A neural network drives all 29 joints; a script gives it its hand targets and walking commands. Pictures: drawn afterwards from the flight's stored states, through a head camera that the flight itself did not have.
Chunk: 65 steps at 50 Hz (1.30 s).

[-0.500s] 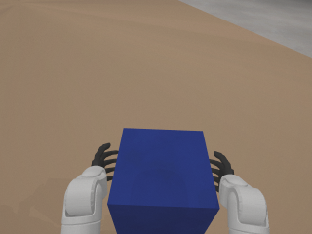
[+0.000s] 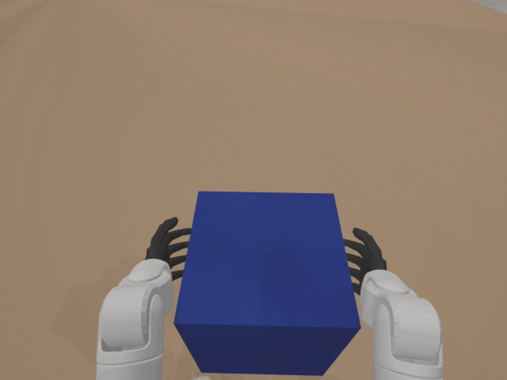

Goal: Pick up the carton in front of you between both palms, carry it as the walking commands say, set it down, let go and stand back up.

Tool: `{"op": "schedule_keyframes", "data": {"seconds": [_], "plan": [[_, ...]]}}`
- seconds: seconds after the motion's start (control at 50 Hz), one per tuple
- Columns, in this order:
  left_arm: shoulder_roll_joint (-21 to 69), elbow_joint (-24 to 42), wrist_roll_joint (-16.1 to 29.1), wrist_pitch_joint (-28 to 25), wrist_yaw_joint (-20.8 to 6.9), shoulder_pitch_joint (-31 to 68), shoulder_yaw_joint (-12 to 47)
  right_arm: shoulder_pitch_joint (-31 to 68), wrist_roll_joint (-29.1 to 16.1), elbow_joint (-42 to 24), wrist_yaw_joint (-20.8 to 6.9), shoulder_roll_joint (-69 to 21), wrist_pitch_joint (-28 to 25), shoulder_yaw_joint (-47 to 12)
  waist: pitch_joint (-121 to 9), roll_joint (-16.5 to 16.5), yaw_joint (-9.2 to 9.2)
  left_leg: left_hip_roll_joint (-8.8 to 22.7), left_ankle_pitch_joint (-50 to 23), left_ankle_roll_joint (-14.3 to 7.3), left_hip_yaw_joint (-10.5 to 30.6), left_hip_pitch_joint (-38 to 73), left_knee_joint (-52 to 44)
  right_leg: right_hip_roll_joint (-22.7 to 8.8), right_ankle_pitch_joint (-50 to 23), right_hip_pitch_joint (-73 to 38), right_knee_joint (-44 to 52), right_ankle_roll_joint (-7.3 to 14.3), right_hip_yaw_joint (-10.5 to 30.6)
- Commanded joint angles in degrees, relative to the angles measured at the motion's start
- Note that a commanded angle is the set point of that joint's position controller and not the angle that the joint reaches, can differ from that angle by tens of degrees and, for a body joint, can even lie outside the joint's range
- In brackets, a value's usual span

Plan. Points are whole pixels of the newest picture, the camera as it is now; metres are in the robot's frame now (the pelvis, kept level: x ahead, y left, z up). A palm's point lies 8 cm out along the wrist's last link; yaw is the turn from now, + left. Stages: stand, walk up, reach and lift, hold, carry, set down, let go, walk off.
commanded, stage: carry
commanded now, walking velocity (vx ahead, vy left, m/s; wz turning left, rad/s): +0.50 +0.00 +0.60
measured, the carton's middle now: (263, 288) +0.28 +0.00 -0.01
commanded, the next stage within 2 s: none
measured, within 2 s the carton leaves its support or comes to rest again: neither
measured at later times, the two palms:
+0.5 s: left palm (161, 126) +0.60 +0.22 +0.07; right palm (302, 120) +0.61 -0.07 +0.07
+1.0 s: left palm (188, 53) +0.91 +0.22 +0.08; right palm (294, 48) +0.96 -0.08 +0.06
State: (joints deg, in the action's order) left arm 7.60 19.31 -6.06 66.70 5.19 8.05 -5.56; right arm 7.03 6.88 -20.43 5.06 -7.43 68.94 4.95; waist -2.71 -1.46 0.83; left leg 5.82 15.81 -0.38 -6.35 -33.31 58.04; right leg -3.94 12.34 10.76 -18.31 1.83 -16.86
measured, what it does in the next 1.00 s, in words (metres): walks ahead: left foot, then right foot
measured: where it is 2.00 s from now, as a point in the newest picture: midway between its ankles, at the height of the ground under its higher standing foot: (239, 162)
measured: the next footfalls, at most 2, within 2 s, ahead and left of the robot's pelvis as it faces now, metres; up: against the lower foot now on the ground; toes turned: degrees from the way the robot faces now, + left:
left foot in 0.24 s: +0.36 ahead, +0.12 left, +0.00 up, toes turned +14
right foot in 0.74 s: +0.70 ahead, -0.05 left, +0.00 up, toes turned -4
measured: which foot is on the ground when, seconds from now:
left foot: up 0.00-0.22, down 0.24-0.76, up 0.78-1.00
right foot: down 0.00-0.26, up 0.28-0.72, down 0.74-1.00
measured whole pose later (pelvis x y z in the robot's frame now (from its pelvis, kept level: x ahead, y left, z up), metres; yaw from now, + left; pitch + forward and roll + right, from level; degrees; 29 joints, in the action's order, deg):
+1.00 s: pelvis +0.68 +0.03 +0.00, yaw +10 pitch +5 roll +1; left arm 7.5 18.7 -6.2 66.4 5.0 7.6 -5.9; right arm 7.4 7.3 -19.5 5.1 -7.5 69.0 4.6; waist -3.4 -0.8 1.0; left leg 5.9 12.4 -0.1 -5.3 -33.5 50.8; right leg -2.4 10.8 10.7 -16.4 3.0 -13.2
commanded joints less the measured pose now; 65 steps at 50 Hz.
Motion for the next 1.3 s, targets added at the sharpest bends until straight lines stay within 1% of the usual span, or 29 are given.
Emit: {"op": "schedule_keyframes", "data": {"seconds": [0.0,0.06,0.14,0.16,0.18,0.2,0.22,0.24,0.28,0.34,0.44,0.6,0.66,0.68,0.7,0.72,0.74,0.76,0.8,0.84,0.88,1.08,1.12,1.16,1.18,1.2,1.22,1.26,1.28], "plan": [[55.2,3.4,24.3,0.1,-16.1,21.0,41.3,25.8,-22.3,-6.6,-13.8,-51.9,-2.3,-42.2,-11.8,10.2,-0.26,0.1,-10.5,-0.8,-2.0,-4.9,-15.7,-14.1,-18.5,-17.8,7.8,3.0,4.4],[52.0,5.1,24.1,1.0,-15.9,22.6,41.0,26.2,-22.5,-7.0,-13.7,-49.8,-1.3,-41.6,-7.7,9.7,-0.2,-2.4,-15.7,-1.9,-6.6,-1.3,-23.2,-13.5,-21.8,-17.0,7.4,1.4,0.2],[48.4,4.9,23.2,2.8,-15.3,22.6,39.8,26.7,-23.2,-6.0,-13.9,-47.0,0.7,-40.5,-10.2,11.1,-1.01,-8.0,-14.3,-4.3,-9.7,11.5,-27.6,-11.9,-47.5,-19.3,-6.2,-1.3,-3.4],[47.9,4.5,23.0,3.3,-15.2,22.9,39.6,26.2,-23.2,-5.1,-14.0,-46.6,1.0,-40.0,-13.4,9.9,-2.14,-10.2,-13.3,-5.3,-10.8,21.4,-30.2,-9.9,-47.5,-16.1,-15.7,-2.5,-4.7],[47.1,4.4,22.9,3.8,-15.2,23.8,39.4,26.9,-23.1,-4.7,-14.3,-46.7,1.3,-39.5,-16.8,5.6,-3.69,-8.6,-11.6,-6.5,-8.8,33.1,-32.9,-7.6,-37.8,-8.3,-28.0,-3.6,-5.1],[47.3,4.4,23.1,4.3,-15.3,25.0,39.5,27.4,-23.1,-4.1,-14.3,-45.8,1.4,-39.2,-19.6,-6.4,-3.5,5.2,-10.1,-11.5,14.4,45.4,-35.3,-3.3,-13.3,8.2,-43.0,-5.8,-2.2],[47.9,3.6,23.3,4.6,-15.5,24.6,39.9,27.5,-23.2,-3.0,-14.4,-46.0,1.3,-38.9,-21.0,-15.0,-2.0,15.9,-16.0,-18.3,38.1,51.4,-40.5,4.0,17.5,22.8,-57.2,-6.6,5.7],[49.1,2.2,23.0,4.2,-15.5,23.7,39.8,28.2,-23.9,-3.0,-14.9,-48.8,1.3,-39.9,-20.7,-5.5,-2.84,16.1,-21.9,-19.6,34.6,51.4,-41.9,1.7,16.7,27.1,-62.1,-4.5,13.2],[52.9,0.5,22.5,2.9,-15.5,24.4,40.0,30.7,-25.4,-4.9,-15.2,-51.6,0.4,-40.3,-20.2,0.6,-2.76,13.6,-33.7,-13.4,22.0,44.7,-39.9,-3.1,12.5,25.8,-55.9,-2.9,16.6],[56.6,1.0,22.5,1.1,-15.3,25.2,41.3,31.2,-25.5,-4.0,-15.6,-54.4,-1.0,-41.0,-19.6,-2.0,-1.66,10.9,-22.0,-8.7,14.0,36.1,-44.5,-4.0,5.8,21.2,-43.8,-2.5,15.5],[56.9,3.4,22.0,0.2,-14.0,23.4,42.5,28.7,-25.3,-6.0,-15.8,-53.0,-1.6,-40.4,-15.6,-5.1,-1.76,8.9,-17.9,-9.5,7.0,36.9,-49.0,-3.3,-2.8,23.6,-27.2,-3.7,11.8],[50.7,3.5,22.9,3.3,-14.3,23.7,41.6,26.1,-22.8,-4.7,-14.9,-47.0,0.9,-37.9,-8.2,-7.0,-2.4,6.7,-28.4,-6.8,1.5,39.2,-45.7,0.3,-11.6,20.5,-10.2,-2.7,5.2],[49.5,1.3,22.7,4.1,-14.7,22.5,39.9,27.5,-22.8,-3.9,-14.8,-46.6,1.8,-38.3,-11.0,-5.2,-0.95,5.0,-40.9,-4.2,-2.8,35.5,-33.0,4.0,-8.2,5.0,-4.8,-1.0,0.7],[49.4,0.6,22.3,4.2,-14.8,22.6,39.2,27.8,-22.9,-3.5,-14.8,-46.6,1.9,-38.7,-15.7,-2.7,0.08,2.9,-36.9,-1.9,-4.8,28.9,-22.5,2.5,-5.0,-8.1,-5.5,-0.2,2.6],[49.1,0.0,21.9,4.1,-15.0,22.4,38.8,29.4,-23.4,-4.5,-15.0,-46.9,2.0,-39.1,-22.8,8.4,1.19,-1.3,-18.8,0.5,-4.7,15.2,-4.5,-11.6,1.9,-22.2,-3.3,4.2,23.4],[49.8,-1.5,22.1,3.7,-15.2,22.2,38.5,30.0,-23.9,-4.5,-15.2,-48.0,2.0,-39.7,-23.6,20.7,0.42,-7.8,9.8,0.7,-1.2,-1.4,8.3,-21.7,-1.8,-29.9,3.5,10.9,44.0],[52.1,-2.2,22.1,3.3,-15.4,21.7,38.5,31.4,-24.6,-4.0,-15.4,-49.2,1.7,-40.4,-22.5,15.4,0.53,-4.9,11.6,-0.7,4.3,-6.5,15.2,-21.7,-8.9,-29.2,3.6,12.5,42.9],[54.0,-1.9,22.0,2.5,-15.5,21.7,38.6,31.9,-25.4,-3.9,-15.7,-51.1,1.1,-40.9,-22.1,10.0,0.23,-2.3,10.0,-1.5,5.8,-6.8,16.6,-19.0,-15.6,-25.4,1.9,10.4,36.5],[57.5,0.0,22.8,1.4,-15.4,25.5,40.1,32.5,-25.2,-3.4,-15.8,-53.8,-0.2,-41.3,-19.9,4.9,-0.02,1.0,3.7,-1.7,7.2,-3.6,9.2,-17.1,-13.9,-17.5,3.8,7.2,27.2],[58.4,1.6,23.5,0.5,-15.5,25.9,40.7,31.9,-25.1,-4.6,-15.4,-55.1,-1.5,-42.3,-18.8,6.2,-0.26,1.1,1.1,-0.9,4.6,-1.6,2.4,-15.2,-7.6,-13.3,7.3,4.9,21.9],[58.0,2.2,24.1,0.2,-15.8,24.4,40.8,30.0,-24.4,-4.9,-14.7,-55.4,-2.2,-42.4,-17.3,8.3,-0.24,1.2,-2.4,-0.1,2.7,-1.8,-3.5,-14.2,-5.7,-12.9,9.4,5.4,19.0],[49.7,5.7,23.4,2.2,-15.5,21.9,40.0,27.5,-23.5,-7.8,-13.5,-49.3,-0.2,-41.5,-9.4,10.3,0.34,-2.3,-13.9,0.1,-5.8,1.2,-28.8,-10.2,-21.4,-17.1,6.7,3.8,8.6],[48.5,4.9,22.6,3.0,-15.1,21.2,39.5,27.0,-23.5,-7.0,-13.7,-47.9,0.8,-40.7,-9.2,10.5,0.34,-3.2,-13.3,-1.0,-7.1,5.5,-31.4,-9.9,-28.1,-17.8,2.8,2.8,7.6],[47.4,3.8,22.1,3.9,-14.9,21.6,39.2,25.6,-23.0,-4.9,-14.0,-46.6,1.3,-39.3,-14.9,6.9,-1.81,-5.6,-9.0,-3.1,-9.1,24.0,-34.5,-6.7,-32.8,-11.6,-14.4,0.1,3.3],[47.1,3.7,22.2,4.2,-14.9,22.5,39.4,25.6,-22.7,-4.1,-14.2,-45.5,1.4,-38.5,-19.6,-0.2,-3.14,3.7,-5.1,-6.2,3.1,38.7,-35.0,-4.1,-20.4,1.1,-28.7,-1.9,3.2],[47.8,4.2,22.7,4.6,-15.2,23.3,40.1,25.3,-22.7,-3.0,-14.2,-45.1,1.2,-38.0,-23.8,-16.7,-2.59,17.0,-5.2,-12.2,29.9,49.6,-40.2,3.2,3.9,17.7,-44.8,-4.5,5.7],[48.4,3.5,23.1,4.6,-15.4,24.5,41.2,25.4,-22.9,-1.9,-14.4,-47.4,1.0,-38.0,-21.9,-15.4,-2.93,19.4,-17.7,-15.9,35.3,53.1,-42.8,5.0,17.2,28.2,-53.6,-3.5,11.3],[52.4,3.5,23.4,3.1,-15.5,26.1,41.7,28.0,-24.3,-5.0,-14.9,-51.9,-0.2,-39.3,-21.1,-4.8,-2.85,16.8,-29.0,-11.9,22.8,47.6,-40.0,-0.3,14.5,30.4,-55.6,-1.3,15.8],[54.0,3.2,23.3,2.4,-15.4,26.0,42.0,29.7,-24.9,-5.5,-15.1,-53.6,-0.5,-40.1,-20.8,-2.8,-2.65,15.1,-26.6,-9.4,17.9,43.7,-41.4,-2.3,9.4,27.8,-50.6,-1.0,16.8]]}}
